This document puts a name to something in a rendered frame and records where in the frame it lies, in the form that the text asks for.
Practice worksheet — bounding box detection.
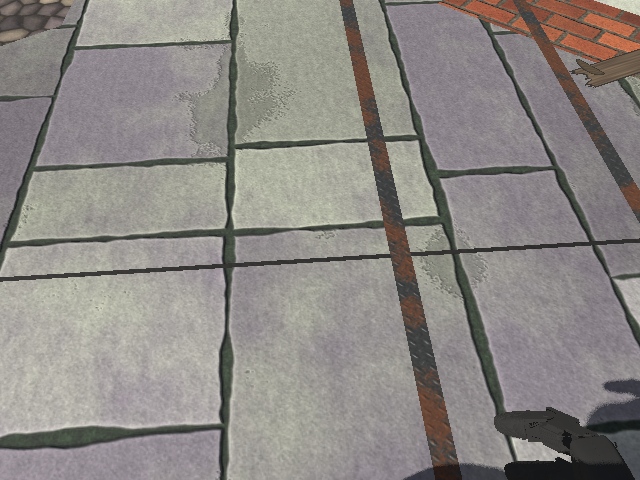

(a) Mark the right robot hand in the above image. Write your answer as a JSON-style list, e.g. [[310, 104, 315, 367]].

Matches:
[[494, 407, 635, 480]]

